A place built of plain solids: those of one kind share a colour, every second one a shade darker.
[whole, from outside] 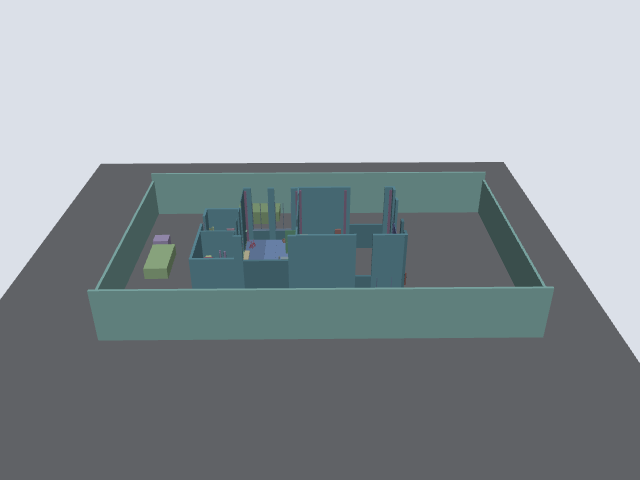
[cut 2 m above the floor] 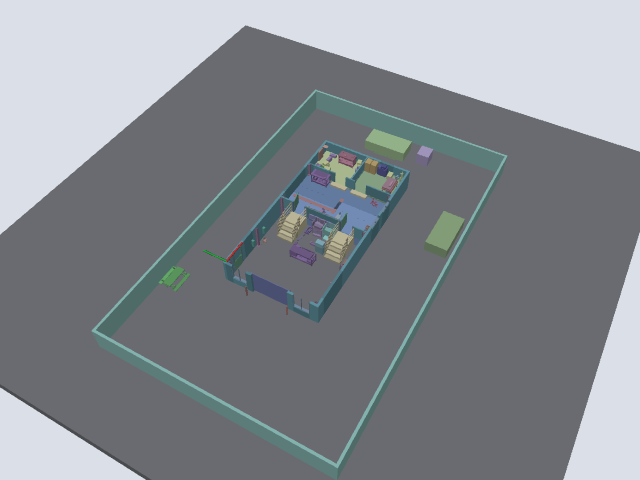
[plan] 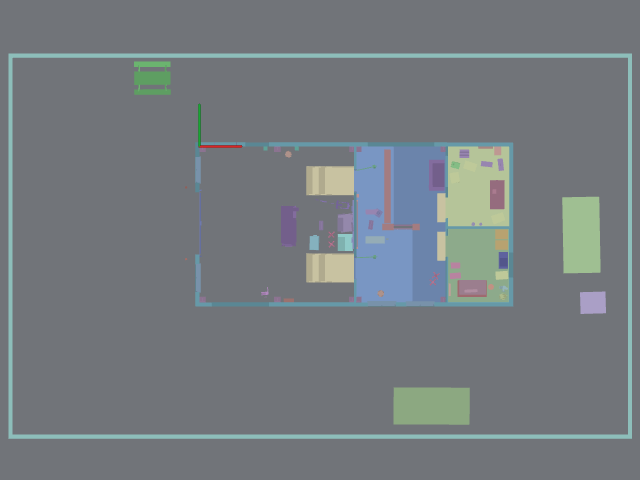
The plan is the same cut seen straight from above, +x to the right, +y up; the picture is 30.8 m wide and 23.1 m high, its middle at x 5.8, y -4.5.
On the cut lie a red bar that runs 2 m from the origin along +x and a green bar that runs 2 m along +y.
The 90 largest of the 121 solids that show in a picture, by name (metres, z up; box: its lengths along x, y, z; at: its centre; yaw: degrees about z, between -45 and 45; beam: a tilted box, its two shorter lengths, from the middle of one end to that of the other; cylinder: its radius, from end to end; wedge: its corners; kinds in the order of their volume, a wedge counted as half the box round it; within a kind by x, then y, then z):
{
 "yard_bound_1": {"box": [0.2, 18.53, 3.37], "at": [-9.09, -4.8, 1.64]},
 "yard_bound_2": {"box": [30.02, 0.2, 4.07], "at": [5.81, -13.96, 1.99]},
 "yard_bound_3": {"box": [30.02, 0.2, 4.07], "at": [5.81, 4.37, 1.99]},
 "yard_bound_4": {"box": [0.2, 18.53, 3.37], "at": [20.72, -4.8, 1.64]},
 "wall_1": {"box": [0.2, 0.71, 5.65], "at": [-0.1, -7.35, 2.77]},
 "wall_2": {"box": [0.2, 1.36, 0.65], "at": [-0.1, -6.33, 0.28]},
 "wall_3": {"box": [0.2, 0.46, 5.65], "at": [-0.1, -5.42, 2.77]},
 "wall_4": {"box": [0.2, 0.46, 5.65], "at": [-0.1, -1.98, 2.77]},
 "wall_5": {"box": [0.2, 1.26, 0.65], "at": [-0.1, -1.12, 0.28]},
 "wall_6": {"box": [0.2, 0.71, 5.65], "at": [-0.1, -0.15, 2.77]},
 "wall_7": {"box": [0.81, 0.2, 5.65], "at": [0.2, -7.6, 2.77]},
 "wall_8": {"box": [2.41, 0.2, 5.65], "at": [1.0, 0.1, 2.77]},
 "wall_9": {"box": [2.76, 0.2, 2.25], "at": [1.98, -7.6, 1.07]},
 "wall_10": {"box": [1.16, 0.2, 2.25], "at": [2.77, 0.1, 1.07]},
 "wall_11": {"box": [4.16, 0.2, 5.65], "at": [5.42, -7.6, 2.77]},
 "wall_12": {"box": [4.16, 0.2, 5.65], "at": [5.42, 0.1, 2.77]},
 "wall_13": {"box": [0.06, 1.1, 5.65], "at": [7.47, -6.95, 2.77]},
 "wall_14": {"box": [0.06, 3.11, 5.65], "at": [7.47, -3.75, 2.77]},
 "wall_15": {"box": [0.06, 1.1, 5.65], "at": [7.47, -0.55, 2.77]},
 "wall_16": {"box": [0.06, 1.1, 5.6], "at": [7.53, -6.95, 2.75]},
 "wall_17": {"box": [0.06, 3.11, 5.6], "at": [7.53, -3.75, 2.75]},
 "wall_18": {"box": [0.06, 1.1, 5.6], "at": [7.53, -0.55, 2.75]},
 "wall_19": {"box": [0.61, 0.2, 5.6], "at": [7.8, -7.6, 2.75]},
 "wall_20": {"box": [0.61, 0.2, 5.6], "at": [7.8, 0.1, 2.75]},
 "wall_21": {"box": [1.36, 0.2, 1.8], "at": [8.78, -7.6, 0.85]},
 "wall_22": {"box": [0.51, 0.2, 5.6], "at": [9.7, -7.6, 2.75]},
 "wall_23": {"box": [3.21, 0.2, 3.6], "at": [9.7, 0.1, 1.75]},
 "wall_24": {"box": [1.36, 0.2, 1.8], "at": [10.62, -7.6, 0.85]},
 "wall_25": {"box": [0.61, 0.2, 5.6], "at": [11.6, -7.6, 2.75]},
 "wall_26": {"box": [0.61, 0.2, 5.6], "at": [11.6, 0.1, 2.75]},
 "wall_27": {"box": [0.06, 2.2, 5.6], "at": [11.87, -6.4, 2.75]},
 "wall_28": {"box": [0.06, 0.46, 5.6], "at": [11.87, -4.07, 2.75]},
 "wall_29": {"box": [0.06, 0.52, 4.72], "at": [11.87, -3.71, 3.19]},
 "wall_30": {"box": [0.06, 0.51, 4.72], "at": [11.87, -2.2, 3.19]},
 "wall_31": {"box": [0.06, 1.51, 1.19], "at": [11.87, -1.2, 1.43]},
 "wall_32": {"box": [0.06, 2.2, 3.77], "at": [11.93, -6.4, 1.83]},
 "wall_33": {"box": [3.0, 0.06, 3.77], "at": [13.4, -3.93, 1.83]},
 "wall_34": {"box": [3.0, 0.06, 3.77], "at": [13.4, -3.87, 1.83]},
 "wall_35": {"box": [3.2, 0.2, 3.77], "at": [13.5, -7.6, 1.83]},
 "wall_36": {"box": [3.2, 0.2, 3.77], "at": [13.5, 0.1, 1.83]},
 "wall_37": {"box": [0.2, 1.41, 3.77], "at": [15.0, -7.0, 1.83]},
 "wall_38": {"box": [0.2, 1.21, 2.17], "at": [15.0, -5.7, 1.03]},
 "wall_39": {"box": [0.2, 1.21, 3.77], "at": [15.0, -4.5, 1.83]},
 "wall_40": {"box": [0.2, 4.1, 3.77], "at": [15.0, -1.85, 1.83]},
 "raised_floor_hall_1": {"box": [1.92, 7.63, 0.9], "at": [8.39, -3.75, 0.4]},
 "raised_floor_hall_2": {"box": [0.9, 3.57, 0.9], "at": [9.8, -5.78, 0.4]},
 "raised_floor_hall_3": {"box": [0.9, 3.82, 0.9], "at": [9.8, -1.84, 0.4]},
 "raised_floor_hall_4": {"box": [1.72, 7.63, 0.9], "at": [11.11, -3.75, 0.4]},
 "raised_floor_crib_1": {"box": [3.13, 4.03, 1.07], "at": [13.4, -1.95, 0.48]},
 "raised_floor_office_1": {"box": [3.13, 3.73, 1.07], "at": [13.4, -5.7, 0.48]},
 "beyond_skip_1": {"box": [3.66, 1.78, 0.93], "at": [11.17, -12.49, 0.83], "yaw": -0.2},
 "beyond_skip_2": {"box": [1.78, 3.66, 0.93], "at": [18.38, -4.26, 0.83], "yaw": 1.0},
 "door_landing_1": {"box": [0.32, 1.4, 0.22], "at": [5.3, -5.85, 0.06]},
 "door_landing_2": {"box": [0.32, 1.4, 0.22], "at": [5.3, -1.65, 0.06]},
 "door_landing_3": {"box": [0.32, 1.4, 0.39], "at": [5.6, -5.85, 0.14]},
 "door_landing_4": {"box": [0.32, 1.4, 0.39], "at": [5.6, -1.65, 0.14]},
 "door_landing_5": {"box": [0.32, 1.4, 0.56], "at": [5.9, -5.85, 0.23]},
 "door_landing_6": {"box": [0.32, 1.4, 0.56], "at": [5.9, -1.65, 0.23]},
 "door_landing_7": {"box": [0.32, 1.4, 0.73], "at": [6.2, -5.85, 0.32]},
 "door_landing_8": {"box": [0.32, 1.4, 0.73], "at": [6.2, -1.65, 0.32]},
 "door_landing_9": {"box": [1.1, 1.4, 0.9], "at": [6.89, -5.85, 0.4]},
 "door_landing_10": {"box": [1.1, 1.4, 0.9], "at": [6.89, -1.65, 0.4]},
 "door_landing_11": {"box": [0.4, 1.4, 0.22], "at": [11.64, -4.8, 0.91]},
 "door_landing_12": {"box": [0.4, 1.4, 0.22], "at": [11.64, -2.95, 0.91]},
 "beyond_pallets_1": {"box": [1.23, 1.05, 1.07], "at": [18.94, -7.52, 0.53], "yaw": 1.5},
 "filing_tall_1": {"box": [0.62, 0.47, 1.37], "at": [14.54, -4.74, 1.66]},
 "filing_tall_2": {"box": [0.62, 0.47, 1.37], "at": [14.54, -4.22, 1.66]},
 "fitters_bench_1": {"box": [0.58, 1.79, 0.13], "at": [4.21, -3.76, 0.81]},
 "fitters_bench_2": {"box": [0.54, 1.35, 0.15], "at": [4.23, -3.82, 0.15]},
 "fitters_bench_3": {"box": [0.65, 1.9, 0.15], "at": [4.29, -3.83, 0.15]},
 "fitters_bench_4": {"box": [0.65, 1.4, 0.15], "at": [11.41, -1.38, 1.0]},
 "fitters_bench_5": {"box": [0.75, 1.5, 0.09], "at": [11.41, -1.38, 1.7]},
 "fitters_bench_6": {"box": [0.58, 1.15, 0.12], "at": [11.5, -1.38, 1.69]},
 "sectional_door_1": {"box": [0.042, 3.08, 3.62], "at": [0.01, -3.7, 1.76]},
 "cage_trolley_1": {"box": [0.67, 0.86, 0.69], "at": [7.09, -3.68, 0.63], "yaw": 6.6},
 "roll_cab_1": {"box": [0.42, 0.66, 0.38], "at": [5.51, -4.65, 0.98], "yaw": -1.3},
 "roll_cab_2": {"box": [0.46, 0.68, 0.68], "at": [5.53, -4.65, 0.45], "yaw": -1.3},
 "printer_stand_1": {"box": [0.45, 0.81, 0.77], "at": [14.63, -5.48, 1.35]},
 "cage_trolley_empty_1": {"box": [0.36, 0.67, 0.6], "at": [6.83, -4.69, 1.0]},
 "cage_trolley_empty_2": {"box": [0.73, 0.81, 0.22], "at": [7.02, -4.62, 0.06]},
 "door_leaf_1": {"box": [0.99, 0.044, 2.14], "at": [8.05, -1.05, 1.87], "yaw": 12.2},
 "door_leaf_2": {"box": [0.99, 0.044, 2.14], "at": [8.06, -5.33, 1.87], "yaw": 2.5},
 "carton_1": {"box": [0.39, 0.48, 0.36], "at": [12.27, -1.51, 1.65], "yaw": 11.5},
 "carton_2": {"box": [0.6, 0.4, 0.45], "at": [14.55, -6.2, 1.2], "yaw": 3.9},
 "packing_desk_1": {"box": [0.7, 1.4, 0.14], "at": [14.32, -2.32, 1.87]},
 "desk_load_lived_1": {"box": [1.3, 0.72, 0.12], "at": [13.14, -6.78, 1.81]},
 "boiler_1": {"box": [0.72, 0.11, 1.27], "at": [13.77, -0.06, 1.61]},
 "desk_frame_1": {"box": [1.4, 0.8, 0.07], "at": [13.12, -6.84, 1.71]},
 "bay_shutter_1": {"box": [0.07, 2.36, 0.39], "at": [7.4, -3.75, 1.25]},
 "beyond_bench_table_1": {"box": [1.74, 0.64, 0.06], "at": [-2.27, 3.29, 0.72], "yaw": 0.3}
}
